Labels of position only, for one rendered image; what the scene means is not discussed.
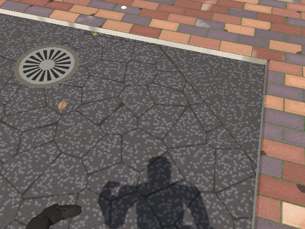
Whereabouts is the robot left hand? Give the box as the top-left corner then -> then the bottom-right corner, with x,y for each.
26,203 -> 82,229

